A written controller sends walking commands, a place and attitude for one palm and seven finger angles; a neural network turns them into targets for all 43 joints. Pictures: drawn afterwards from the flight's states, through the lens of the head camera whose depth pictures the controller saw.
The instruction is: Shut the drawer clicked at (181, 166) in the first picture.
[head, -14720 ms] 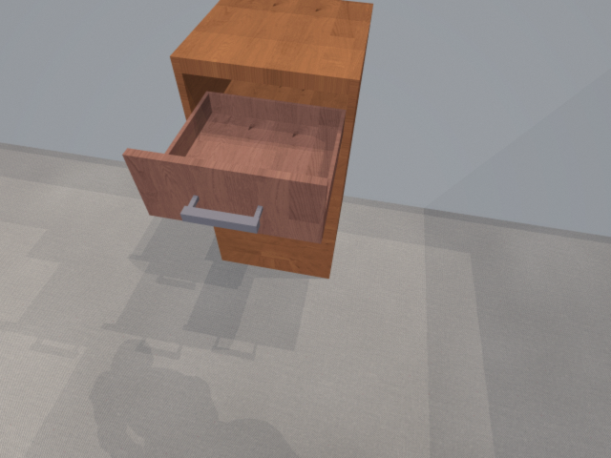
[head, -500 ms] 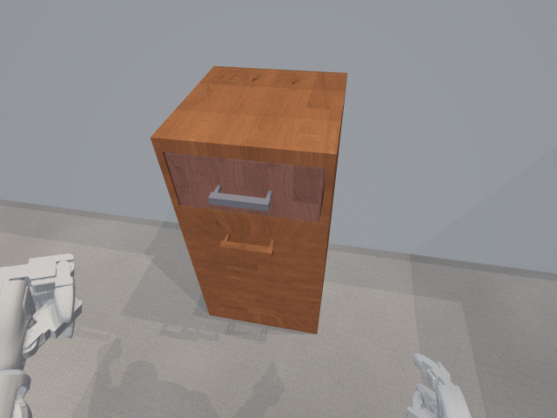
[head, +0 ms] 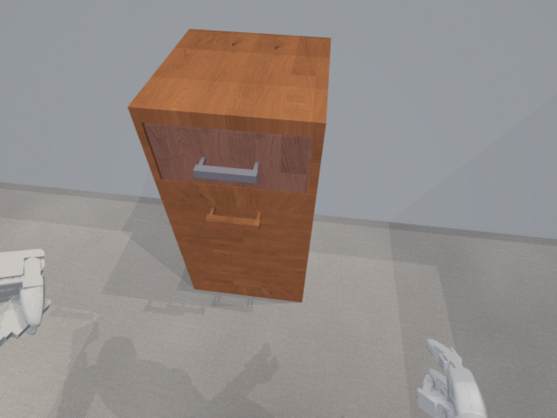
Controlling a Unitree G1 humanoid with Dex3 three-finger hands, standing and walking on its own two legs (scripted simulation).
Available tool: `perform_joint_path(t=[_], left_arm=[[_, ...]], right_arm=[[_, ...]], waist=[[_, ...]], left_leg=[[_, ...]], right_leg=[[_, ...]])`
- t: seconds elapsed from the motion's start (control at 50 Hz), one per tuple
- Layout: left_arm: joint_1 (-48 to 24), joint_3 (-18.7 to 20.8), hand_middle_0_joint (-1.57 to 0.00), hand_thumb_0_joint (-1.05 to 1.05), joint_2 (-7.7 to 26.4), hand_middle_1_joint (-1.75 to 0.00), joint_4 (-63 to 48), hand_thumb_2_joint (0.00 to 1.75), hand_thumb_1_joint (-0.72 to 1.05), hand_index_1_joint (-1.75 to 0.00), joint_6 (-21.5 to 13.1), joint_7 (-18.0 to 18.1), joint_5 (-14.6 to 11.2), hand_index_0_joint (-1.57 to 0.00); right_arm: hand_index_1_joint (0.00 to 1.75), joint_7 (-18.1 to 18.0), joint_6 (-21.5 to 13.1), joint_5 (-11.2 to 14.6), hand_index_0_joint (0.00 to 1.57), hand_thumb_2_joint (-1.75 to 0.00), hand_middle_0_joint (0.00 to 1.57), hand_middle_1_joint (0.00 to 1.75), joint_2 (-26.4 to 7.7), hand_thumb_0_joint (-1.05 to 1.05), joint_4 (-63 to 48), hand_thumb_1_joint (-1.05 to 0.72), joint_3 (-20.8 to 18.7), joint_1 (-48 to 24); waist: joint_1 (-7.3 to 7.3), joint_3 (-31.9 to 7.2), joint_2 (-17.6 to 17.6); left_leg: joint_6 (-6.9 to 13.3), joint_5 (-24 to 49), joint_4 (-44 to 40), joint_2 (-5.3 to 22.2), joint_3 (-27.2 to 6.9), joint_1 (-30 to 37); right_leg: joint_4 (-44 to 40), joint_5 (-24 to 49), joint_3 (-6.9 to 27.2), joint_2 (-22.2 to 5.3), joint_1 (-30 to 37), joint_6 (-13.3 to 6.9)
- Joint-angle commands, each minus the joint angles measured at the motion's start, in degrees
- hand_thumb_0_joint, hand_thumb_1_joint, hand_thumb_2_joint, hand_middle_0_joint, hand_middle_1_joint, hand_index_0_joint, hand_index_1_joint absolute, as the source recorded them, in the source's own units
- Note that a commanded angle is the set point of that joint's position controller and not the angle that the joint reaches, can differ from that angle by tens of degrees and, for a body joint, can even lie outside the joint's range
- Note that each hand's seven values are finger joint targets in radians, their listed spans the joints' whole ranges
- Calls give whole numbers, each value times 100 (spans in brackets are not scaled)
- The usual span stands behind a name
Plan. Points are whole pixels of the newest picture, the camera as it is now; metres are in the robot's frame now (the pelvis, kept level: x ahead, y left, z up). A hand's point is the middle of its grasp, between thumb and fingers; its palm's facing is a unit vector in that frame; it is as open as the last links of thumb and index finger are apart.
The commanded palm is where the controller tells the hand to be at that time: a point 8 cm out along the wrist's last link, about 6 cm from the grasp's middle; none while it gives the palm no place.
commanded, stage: step back with the hand held close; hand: left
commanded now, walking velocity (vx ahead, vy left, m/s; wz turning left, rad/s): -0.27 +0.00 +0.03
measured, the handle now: (227, 168) +0.66 +0.16 -0.06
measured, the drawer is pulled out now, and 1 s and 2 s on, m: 0.00 0.00 0.00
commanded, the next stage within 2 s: stop stepping back and stand still in 1.18 s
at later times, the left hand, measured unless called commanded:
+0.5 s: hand (26, 340) +0.16 +0.24 +0.17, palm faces +0.34 -0.78 -0.52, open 3.3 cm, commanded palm +0.08 +0.28 +0.18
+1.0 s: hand out of the picture +0.08 +0.22 +0.17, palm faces +0.37 -0.81 -0.46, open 3.3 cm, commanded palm +0.00 +0.27 +0.18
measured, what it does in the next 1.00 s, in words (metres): walks backwards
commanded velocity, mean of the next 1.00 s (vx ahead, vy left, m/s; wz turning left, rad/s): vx -0.37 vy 0.00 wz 0.00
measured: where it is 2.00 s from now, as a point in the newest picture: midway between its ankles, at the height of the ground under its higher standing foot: outside the picture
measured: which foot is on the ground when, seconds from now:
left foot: down 0.00-0.88, up 0.90-1.00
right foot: down 0.00-1.00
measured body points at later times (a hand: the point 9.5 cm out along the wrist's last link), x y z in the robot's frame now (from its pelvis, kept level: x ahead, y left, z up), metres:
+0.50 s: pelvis -0.04 +0.00 -0.01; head -0.02 +0.02 +0.44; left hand +0.13 +0.28 +0.20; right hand +0.12 -0.25 -0.08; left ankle +0.00 +0.04 -0.73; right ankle +0.03 -0.11 -0.73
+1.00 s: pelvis -0.10 -0.02 +0.00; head -0.08 +0.02 +0.44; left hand +0.05 +0.27 +0.20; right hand +0.07 -0.27 -0.07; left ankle -0.07 +0.07 -0.72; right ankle -0.02 -0.13 -0.73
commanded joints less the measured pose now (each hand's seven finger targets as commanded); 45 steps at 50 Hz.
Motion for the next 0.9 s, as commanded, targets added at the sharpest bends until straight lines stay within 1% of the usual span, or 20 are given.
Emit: perform_joint_path(t=[0.0, 0.06, 0.12, 0.18, 0.22, 0.26, 0.36, 0.38, 0.42, 0.52, 0.56, 0.6, 0.64, 0.68, 0.7, 0.76, 0.8, 0.84, 0.86, 0.88], left_arm=[[-213, 497, -140, 0, 641, -160, -672, 90, 90, -160, -267, 85, 60, -140], [-519, 508, -140, 0, 712, -160, -867, 90, 90, -160, -303, 102, 170, -140], [-538, 470, -140, 0, 674, -160, -1067, 90, 90, -160, -357, 132, 221, -140], [-585, 478, -140, 0, 700, -160, -1403, 90, 90, -160, -413, 169, 245, -140], [-546, 559, -140, 0, 745, -160, -1522, 90, 90, -160, -454, 207, 266, -140], [-537, 712, -140, 0, 847, -160, -1554, 90, 90, -160, -473, 224, 290, -140], [-150, 818, -140, 0, 794, -160, -1238, 90, 90, -160, -521, 153, 224, -140], [-124, 813, -140, 0, 785, -160, -1275, 90, 90, -160, -551, 129, 213, -140], [-128, 845, -140, 0, 792, -160, -1276, 90, 90, -160, -586, 95, 201, -140], [-199, 862, -140, 0, 791, -160, -1434, 90, 90, -160, -661, 68, 251, -140], [-257, 978, -140, 0, 895, -160, -1488, 90, 90, -160, -661, 93, 257, -140], [-247, 891, -140, 0, 777, -160, -1436, 90, 90, -160, -704, 85, 268, -140], [-165, 836, -140, 0, 762, -160, -1410, 90, 90, -160, -739, 62, 186, -140], [-199, 800, -140, 0, 734, -160, -1418, 90, 90, -160, -798, 49, 164, -140], [-197, 755, -140, 0, 704, -160, -1458, 90, 90, -160, -812, 44, 141, -140], [-125, 783, -140, 0, 776, -160, -1560, 90, 90, -160, -818, 50, 133, -140], [-90, 818, -140, 0, 882, -160, -1562, 90, 90, -160, -824, 63, 138, -140], [-71, 877, -140, 0, 1013, -160, -1467, 90, 90, -160, -816, 142, 61, -140], [-113, 899, -140, 0, 1062, -160, -1521, 90, 90, -160, -804, 200, -16, -140], [-5, 842, -140, 0, 994, -160, -1377, 90, 90, -160, -790, 237, -27, -140]], right_arm=[[30, -75, -296, -19, 20, -90, 20, 30, -758, 0, -878, -90, -235, -470], [30, -86, -320, -16, 20, -90, 20, 30, -811, 0, -964, -90, -227, -481], [30, -61, -365, -23, 20, -90, 20, 30, -789, 0, -1001, -90, -204, -392], [30, -55, -418, -54, 20, -90, 20, 30, -817, 0, -1015, -90, -185, -336], [30, -63, -461, -78, 20, -90, 20, 30, -817, 0, -1020, -90, -170, -346], [30, -88, -477, -105, 20, -90, 20, 30, -814, 0, -1012, -90, -199, -358], [30, -53, -461, -93, 20, -90, 20, 30, -791, 0, -967, -90, -280, -322], [30, -40, -456, -88, 20, -90, 20, 30, -789, 0, -957, -90, -279, -343], [30, -24, -447, -107, 20, -90, 20, 30, -816, 0, -926, -90, -301, -355], [30, -34, -499, -144, 20, -90, 20, 30, -841, 0, -922, -90, -335, -388], [30, -50, -510, -168, 20, -90, 20, 30, -848, 0, -910, -90, -346, -370], [30, -58, -532, -180, 20, -90, 20, 30, -823, 0, -878, -90, -338, -353], [30, -51, -551, -165, 20, -90, 20, 30, -804, 0, -797, -90, -325, -343], [30, -62, -566, -183, 20, -90, 20, 30, -791, 0, -735, -90, -307, -379], [30, -48, -571, -154, 20, -90, 20, 30, -785, 0, -705, -90, -315, -340], [30, -29, -541, -106, 20, -90, 20, 30, -752, 0, -759, -90, -338, -317], [30, 10, -483, -79, 20, -90, 20, 30, -702, 0, -818, -90, -353, -272], [30, 55, -395, -66, 20, -90, 20, 30, -605, 0, -742, -90, -411, -184], [30, 79, -348, -71, 20, -90, 20, 30, -597, 0, -680, -90, -441, -115], [30, 84, -308, -85, 20, -90, 20, 30, -519, 0, -647, -90, -415, -169]], waist=[[-15, -139, 36], [-39, -66, -152], [-63, -182, -189], [-82, -283, 162], [-62, -335, 506], [-30, -468, 529], [-33, -582, 132], [-32, -622, 197], [-29, -632, 288], [-49, -521, 471], [-35, -504, 412], [-73, -321, 340], [-113, -486, 115], [-108, -576, 283], [-119, -786, 324], [-144, -1089, 292], [-202, -964, -76], [-231, -812, -688], [-234, -838, -812], [-228, -836, -820]], left_leg=[[-7, -673, -1406, 1569, -1615, -2119], [107, -1831, -1381, 1401, -1611, -2732], [118, -2058, -1132, 1251, -1511, -2616], [115, -2155, -1148, 1276, -1611, -2526], [157, -2075, -1445, 1449, -1801, -2784], [160, -1658, -1465, 1554, -1887, -2977], [87, -520, -1031, 1499, -1729, -2695], [96, -385, -993, 1524, -1703, -2688], [122, -256, -1054, 1627, -1751, -2743], [292, -841, -1363, 1937, -1953, -3020], [342, -953, -1394, 2019, -2033, -3051], [371, -1042, -1334, 2006, -2028, -3038], [265, -366, -992, 1829, -1859, -2432], [187, -134, -865, 1695, -1711, -2244], [111, 91, -704, 1571, -1542, -1949], [-15, -647, -334, 1275, -1269, -1928], [-137, -1297, 111, 950, -1057, -1869], [-415, -1209, 1083, 538, -771, -1385], [-547, -993, 1674, 443, -722, -927], [-581, -966, 2038, 459, -732, -774]], right_leg=[[485, 550, 706, -203, 1743, 115], [324, 464, 958, -280, 2058, 114], [143, 147, 1124, -401, 1860, 62], [198, -29, 1086, -366, 1747, 45], [641, 431, 843, -156, 2052, 117], [920, 908, 716, -48, 2382, 149], [967, 1540, 839, -82, 2232, 90], [1008, 1551, 866, -93, 2231, 91], [1197, 1347, 818, -37, 2214, 108], [1575, 449, 739, 172, 2180, 174], [1558, 284, 750, 217, 2164, 180], [1384, 135, 787, 223, 2041, 170], [996, 660, 884, 135, 1775, 143], [784, 981, 959, 63, 1713, 124], [709, 1356, 1059, 6, 1611, 109], [464, 1537, 1438, -294, 1532, 64], [-173, 875, 1959, -702, 1013, -98], [-1213, -320, 2630, -1384, 112, -474], [-1561, -428, 2732, -1698, -368, -709], [-1625, -195, 2504, -1808, -500, -828]])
